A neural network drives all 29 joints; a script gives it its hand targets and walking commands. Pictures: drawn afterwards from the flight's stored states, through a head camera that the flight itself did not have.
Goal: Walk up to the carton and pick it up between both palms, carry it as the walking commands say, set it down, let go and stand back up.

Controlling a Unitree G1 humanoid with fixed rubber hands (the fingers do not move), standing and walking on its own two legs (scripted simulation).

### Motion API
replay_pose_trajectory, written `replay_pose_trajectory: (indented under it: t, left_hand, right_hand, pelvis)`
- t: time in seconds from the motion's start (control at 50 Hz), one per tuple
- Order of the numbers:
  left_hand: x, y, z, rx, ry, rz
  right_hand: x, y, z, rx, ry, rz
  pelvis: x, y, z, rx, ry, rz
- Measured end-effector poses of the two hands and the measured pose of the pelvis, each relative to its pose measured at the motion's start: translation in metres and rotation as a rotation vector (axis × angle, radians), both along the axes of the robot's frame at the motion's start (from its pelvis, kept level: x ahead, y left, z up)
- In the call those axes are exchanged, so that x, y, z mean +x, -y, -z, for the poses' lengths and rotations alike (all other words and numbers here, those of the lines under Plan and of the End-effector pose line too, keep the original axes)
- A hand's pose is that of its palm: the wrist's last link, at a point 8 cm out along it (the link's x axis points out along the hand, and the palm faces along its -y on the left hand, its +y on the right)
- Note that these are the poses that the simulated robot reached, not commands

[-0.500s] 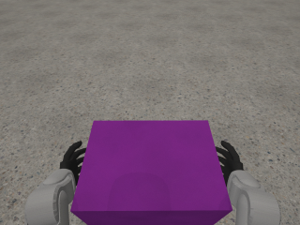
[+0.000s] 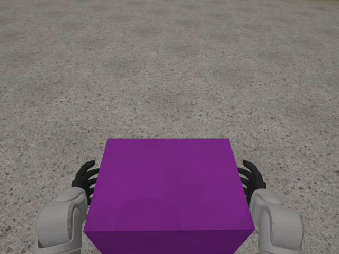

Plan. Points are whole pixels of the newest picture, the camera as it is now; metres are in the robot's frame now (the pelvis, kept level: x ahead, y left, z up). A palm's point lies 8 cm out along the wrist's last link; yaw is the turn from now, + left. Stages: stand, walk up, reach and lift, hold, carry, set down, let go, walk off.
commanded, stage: carry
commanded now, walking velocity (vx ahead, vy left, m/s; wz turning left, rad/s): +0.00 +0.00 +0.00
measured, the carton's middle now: (168, 206) +0.27 +0.01 -0.01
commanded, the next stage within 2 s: hold in 0.84 s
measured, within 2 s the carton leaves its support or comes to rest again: neither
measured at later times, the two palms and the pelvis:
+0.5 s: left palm (77, 192) +0.26 +0.21 +0.06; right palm (247, 193) +0.26 -0.17 +0.07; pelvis +0.00 +0.01 +0.00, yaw +0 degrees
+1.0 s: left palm (82, 209) +0.24 +0.20 +0.02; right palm (244, 201) +0.26 -0.17 +0.04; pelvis -0.01 +0.01 +0.01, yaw +7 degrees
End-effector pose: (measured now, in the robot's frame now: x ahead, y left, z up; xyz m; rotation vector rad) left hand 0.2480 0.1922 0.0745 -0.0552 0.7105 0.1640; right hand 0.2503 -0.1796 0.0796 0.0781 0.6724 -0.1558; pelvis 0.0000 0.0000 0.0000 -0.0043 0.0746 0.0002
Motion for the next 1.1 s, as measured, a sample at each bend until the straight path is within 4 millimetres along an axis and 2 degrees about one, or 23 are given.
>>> replay_pose_trajectory:
  t: [0.2, 0.86, 0.9, 0.94, 1.0, 1.1]
  left_hand:
    - [0.006, -0.006, 0.008, -0.002, 0.002, 0.009]
    - [0.012, -0.014, 0.01, 0.01, 0.02, 0.023]
    - [0.016, -0.012, 0.027, 0.002, -0.014, 0.02]
    - [0.011, -0.011, 0.041, 0.029, -0.036, 0.032]
    - [-0.007, -0.009, 0.052, 0.048, -0.03, 0.022]
    - [-0.026, -0.009, 0.044, 0.051, 0.038, -0.053]
  right_hand:
    - [0.003, -0.006, 0.006, -0.01, 0.002, 0.003]
    - [0.007, -0.014, 0.009, -0.024, 0.018, -0.003]
    - [0.012, -0.013, 0.025, -0.031, -0.02, -0.014]
    - [0.012, -0.011, 0.037, -0.091, -0.044, -0.062]
    - [0.007, -0.01, 0.041, -0.135, -0.037, -0.123]
    - [0.018, -0.013, 0.026, -0.148, 0.039, -0.195]
  pelvis:
    - [0.0, -0.007, 0.001, 0.002, -0.002, 0.0]
    - [0.0, -0.016, 0.003, 0.004, 0.006, 0.003]
    - [-0.004, -0.016, -0.001, -0.004, 0.06, -0.023]
    - [-0.006, -0.014, -0.004, -0.005, 0.101, -0.068]
    - [-0.007, -0.009, -0.007, 0.002, 0.121, -0.114]
    - [-0.011, 0.002, -0.009, 0.003, 0.127, -0.179]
